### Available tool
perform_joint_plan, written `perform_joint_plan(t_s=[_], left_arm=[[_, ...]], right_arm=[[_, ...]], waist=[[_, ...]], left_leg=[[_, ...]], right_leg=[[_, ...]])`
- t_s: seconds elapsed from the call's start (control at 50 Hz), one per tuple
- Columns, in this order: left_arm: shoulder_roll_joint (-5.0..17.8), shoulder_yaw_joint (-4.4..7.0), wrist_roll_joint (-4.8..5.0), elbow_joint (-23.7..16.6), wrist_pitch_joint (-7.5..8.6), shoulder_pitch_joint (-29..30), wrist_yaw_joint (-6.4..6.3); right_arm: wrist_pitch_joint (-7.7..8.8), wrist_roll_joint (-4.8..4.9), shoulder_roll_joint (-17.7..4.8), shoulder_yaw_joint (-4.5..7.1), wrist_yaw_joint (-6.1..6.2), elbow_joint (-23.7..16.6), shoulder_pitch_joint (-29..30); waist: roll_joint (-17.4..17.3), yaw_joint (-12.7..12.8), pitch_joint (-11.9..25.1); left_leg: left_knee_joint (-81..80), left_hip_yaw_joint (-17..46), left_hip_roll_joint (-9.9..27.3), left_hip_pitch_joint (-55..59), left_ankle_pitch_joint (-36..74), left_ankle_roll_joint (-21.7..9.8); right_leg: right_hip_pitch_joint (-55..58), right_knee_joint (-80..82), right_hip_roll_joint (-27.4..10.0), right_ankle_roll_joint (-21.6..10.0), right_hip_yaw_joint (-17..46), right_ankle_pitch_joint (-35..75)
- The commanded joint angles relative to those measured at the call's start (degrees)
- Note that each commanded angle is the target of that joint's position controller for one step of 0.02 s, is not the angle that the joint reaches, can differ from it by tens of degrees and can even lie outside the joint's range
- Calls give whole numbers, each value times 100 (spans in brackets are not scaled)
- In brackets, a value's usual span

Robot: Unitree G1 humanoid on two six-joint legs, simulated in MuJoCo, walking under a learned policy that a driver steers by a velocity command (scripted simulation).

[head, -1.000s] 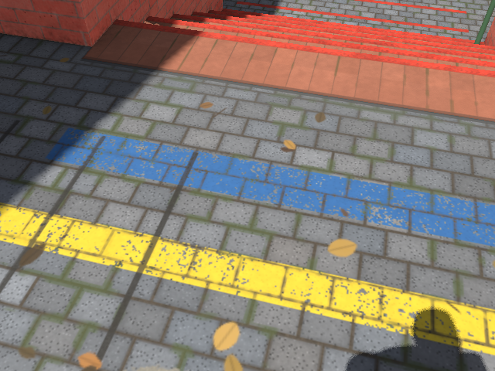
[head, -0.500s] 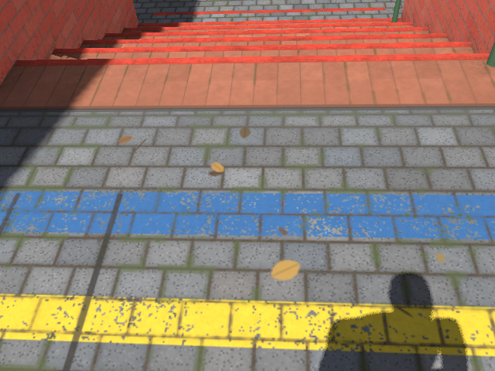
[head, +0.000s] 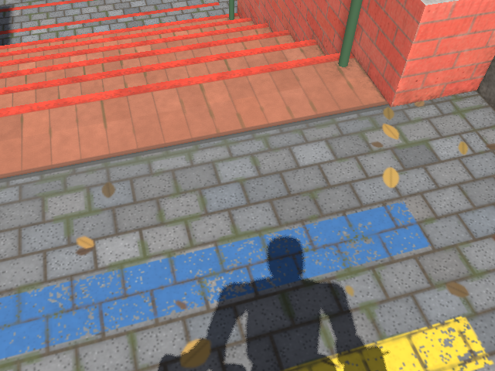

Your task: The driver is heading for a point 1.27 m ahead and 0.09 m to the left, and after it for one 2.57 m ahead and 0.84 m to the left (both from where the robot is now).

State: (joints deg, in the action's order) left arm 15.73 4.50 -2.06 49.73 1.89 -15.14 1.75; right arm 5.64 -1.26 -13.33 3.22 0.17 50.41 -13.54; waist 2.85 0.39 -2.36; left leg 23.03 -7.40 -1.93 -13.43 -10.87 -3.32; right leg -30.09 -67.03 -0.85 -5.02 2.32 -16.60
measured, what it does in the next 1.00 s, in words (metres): walks ahead: right foot, then left foot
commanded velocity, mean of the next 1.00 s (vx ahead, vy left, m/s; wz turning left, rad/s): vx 0.50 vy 0.00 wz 0.04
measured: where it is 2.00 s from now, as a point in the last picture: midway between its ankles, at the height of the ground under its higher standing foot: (250, 215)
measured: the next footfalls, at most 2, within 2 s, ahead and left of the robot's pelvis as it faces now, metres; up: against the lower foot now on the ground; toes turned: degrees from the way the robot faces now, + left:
right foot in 0.32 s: +0.31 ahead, -0.14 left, +0.00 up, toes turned -13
left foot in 0.86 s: +0.61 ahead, -0.01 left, +0.00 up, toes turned +8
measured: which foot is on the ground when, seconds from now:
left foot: down 0.00-0.34, up 0.36-0.84, down 0.86-1.00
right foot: up 0.00-0.30, down 0.32-0.88, up 0.90-1.00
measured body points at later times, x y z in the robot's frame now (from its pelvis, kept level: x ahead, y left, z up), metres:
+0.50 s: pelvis +0.26 -0.08 +0.00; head +0.29 -0.09 +0.45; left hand +0.38 +0.16 -0.12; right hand +0.25 -0.33 -0.15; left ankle +0.26 +0.08 -0.65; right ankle +0.27 -0.13 -0.74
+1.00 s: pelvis +0.54 -0.05 -0.01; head +0.57 -0.04 +0.44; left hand +0.58 +0.21 -0.14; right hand +0.66 -0.31 -0.14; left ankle +0.57 -0.01 -0.74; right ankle +0.46 -0.20 -0.64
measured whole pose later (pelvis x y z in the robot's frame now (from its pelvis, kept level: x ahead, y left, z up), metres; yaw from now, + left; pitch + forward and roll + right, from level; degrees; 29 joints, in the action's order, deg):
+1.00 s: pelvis +0.54 -0.05 -0.01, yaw +8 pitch +0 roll +0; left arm 12.7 1.8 -1.6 50.3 5.0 -14.2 -0.1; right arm 1.5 -0.5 -15.0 4.3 -0.7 50.3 -13.4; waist 0.5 0.1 -3.4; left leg 28.7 -3.7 -7.2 -17.4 -11.7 -8.2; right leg -23.5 -71.3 -3.2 -1.0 -0.5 -18.9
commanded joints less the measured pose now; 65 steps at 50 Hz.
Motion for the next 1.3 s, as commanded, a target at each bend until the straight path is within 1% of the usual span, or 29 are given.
perform_joint_plan(t_s=[0.02, 0.14, 0.22, 0.26, 0.28, 0.3, 0.32, 0.34, 0.36, 0.38, 0.4, 0.42, 0.44, 0.46, 0.54, 0.66, 0.74, 0.8, 0.84, 0.86, 0.88, 0.9, 0.92, 0.94, 0.96, 1.0, 1.08, 1.22, 1.3], left_arm=[[-50, -54, -31, -397, -77, -47, 115], [-149, -205, 23, -893, -46, 1263, 257], [-77, -236, -29, -1056, -29, 1782, 256], [-8, -210, -86, -1006, -4, 1668, 201], [55, -175, -103, -883, 29, 1310, 167], [141, -117, -134, -603, 96, 526, 127], [429, -2, -210, -285, 157, -403, 57], [1108, 155, -290, -227, 172, -1122, -45], [1177, 193, -51, -206, 92, -1306, -120], [1045, 159, 41, -169, 88, -831, -155], [690, 71, 57, -174, 149, -419, -152], [430, -3, 64, -164, 205, -142, -138], [242, -61, 104, -137, 257, 40, -145], [124, -97, 102, -115, 312, 73, -147], [209, -81, 121, 118, 485, -274, -165], [171, -147, 111, 328, 520, -638, -235], [297, -149, 86, 561, 455, -1070, -342], [523, -112, 53, 599, 384, -983, -410], [704, -56, 27, 542, 283, -860, -418], [758, -42, 57, 443, 259, -717, -388], [338, -133, 126, 166, 293, -820, -321], [281, -118, 158, -182, 354, -666, -220], [423, -115, 88, -300, 425, -36, -183], [409, -136, 144, -372, 498, 86, -161], [373, -129, 125, -306, 497, 6, -176], [256, -155, -57, -288, 270, -192, -162], [164, -179, -85, -556, 34, 259, -106], [209, -250, -11, -1115, 59, 1752, -46], [326, -279, 45, -1351, 163, 2070, -34]], right_arm=[[188, 37, -376, 63, -34, -134, -332], [162, 23, -531, 74, -25, 0, -672], [64, 3, -704, 81, 18, 219, -1195], [-32, 5, -807, 84, 38, 357, -1366], [-83, 5, -879, 86, 44, 409, -1409], [-141, 35, -898, 69, 51, 434, -1406], [-155, 54, -790, 17, 53, 354, -1399], [-117, 215, -181, -147, -58, -20, -1629], [-119, 190, -578, -10, -52, -6, -1433], [-126, 170, -717, 57, -47, -159, -787], [-84, 204, -547, 5, -70, -163, -637], [-123, 161, -459, 7, -82, -46, -729], [-226, 42, -374, 7, -97, 54, -942], [-319, -23, -278, 2, -134, 173, -1121], [-454, -17, -206, 57, -231, 52, -687], [-408, -29, -95, -31, -278, -341, 477], [-386, -61, -89, -91, -329, -644, 1095], [-395, -62, -207, -35, -285, -624, 754], [-363, -80, -439, 91, -240, -370, -196], [-320, -140, -693, 218, -196, -130, -1021], [-329, -160, -1368, 423, -103, -91, -1461], [-377, -14, -1636, 476, -130, -174, -1187], [-419, 93, -1468, 448, -99, -151, -1010], [-418, 107, -1152, 371, -65, -174, -710], [-402, 84, -893, 301, -56, -200, -454], [-312, 135, -696, 218, -28, -255, -217], [-173, 146, -960, 266, -42, -214, -571], [-238, 112, -1008, 278, -7, -209, -1328], [-246, 31, -1117, 297, 54, -297, -1379]], waist=[[-673, 56, 92], [-693, -135, -130], [-695, -312, -284], [-763, -225, -209], [-811, -56, 11], [-707, 300, 435], [-532, 645, 1036], [767, 722, 1996], [604, 758, 2285], [93, 607, 1373], [-37, 396, 805], [-166, 148, 458], [-31, -70, 268], [51, -146, 244], [83, -201, -50], [47, 11, -349], [1, 182, -465], [194, -63, -142], [253, -491, 449], [1, -924, 884], [-948, -926, 1453], [-1550, -618, 1799], [-735, -678, 1113], [-384, -483, 518], [5, -191, 168], [-119, 107, 149], [-362, 68, 122], [-666, -530, 33], [-749, -561, 23]], left_leg=[[-1462, 1260, 1737, 483, 977, -718], [-1446, 30, 1467, 563, 1734, -485], [-1357, -77, 1693, 1103, 2011, -476], [-809, -182, 1792, 1525, 3387, -462], [-194, -266, 1792, 1669, 4249, -435], [799, -471, 1675, 1519, 4493, -346], [2032, -528, 1518, 624, 3438, -233], [4270, -624, 863, -1648, 211, 76], [5381, 202, 253, -2424, -2046, 116], [5438, 691, 585, -2825, -1469, 28], [5043, 816, 715, -2633, -1033, -15], [4606, 877, 849, -2295, -829, -22], [4364, 911, 889, -1956, -702, 20], [4298, 911, 861, -1699, -570, 46], [4059, 925, 814, -2223, 178, 91], [2449, 571, 684, -2541, 1300, 58], [1593, 109, 518, -2477, 998, -192], [1381, -245, 54, -1746, 180, -538], [1134, -270, -320, -629, -332, -831], [641, 145, -237, 623, -268, -1071], [465, 2246, 1264, 2144, -557, -1637], [-511, 5182, 2206, 3061, -213, -2413], [-706, 4415, 2045, 2652, -272, -2172], [-823, 3730, 1925, 1845, 98, -1924], [-917, 3206, 1625, 1164, 697, -1623], [-1018, 2480, 1149, 464, 1455, -1383], [-1096, 2111, 789, 225, 2068, -1273], [-828, 2431, 718, 1092, 2153, -988], [-429, 2771, 897, 1413, 2633, -910]], right_leg=[[-830, 85, -386, 50, 152, 475], [-643, 2016, -341, 114, -404, 1726], [-207, 2988, -134, -48, -705, 1165], [172, 3307, 122, -235, -852, 571], [644, 3499, 322, -348, -915, 379], [1636, 3955, 537, -475, -974, 573], [3124, 3952, 181, -652, -465, 530], [5310, 4036, -1782, -1348, 2188, 158], [5252, 4877, -2434, -1593, 3710, 782], [4583, 4866, -2060, -1335, 2494, 1315], [3691, 5020, -1823, -1097, 1739, 1761], [3031, 5237, -1550, -794, 1162, 1934], [2521, 5425, -1346, -581, 752, 1923], [2254, 5581, -1230, -481, 506, 1897], [2226, 5962, -1117, -421, -147, 2189], [2622, 5990, -1054, -296, -895, 2771], [3385, 5695, -1272, -239, -1178, 3624], [3789, 4685, -1352, -139, -1461, 5952], [3661, 3035, -1372, -146, -1540, 6449], [2892, 1623, -1224, -36, -1601, 5355], [1131, -460, -658, 187, -1654, 2094], [-781, -1862, 515, 373, -597, -1430], [-1420, -1781, 11, 310, 79, -842], [-1339, -1304, -225, 313, 18, -287], [-986, -746, -405, 346, -5, -88], [-333, -157, -546, 530, -5, -25], [-483, 671, -526, 783, -233, 457], [-1014, 2459, -268, 833, -217, 1533], [-628, 3202, -51, 665, -139, 1352]])
Over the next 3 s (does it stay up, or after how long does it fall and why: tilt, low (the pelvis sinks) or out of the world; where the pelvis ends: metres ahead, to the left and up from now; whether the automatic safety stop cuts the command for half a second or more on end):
stays up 1.14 0.06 -0.01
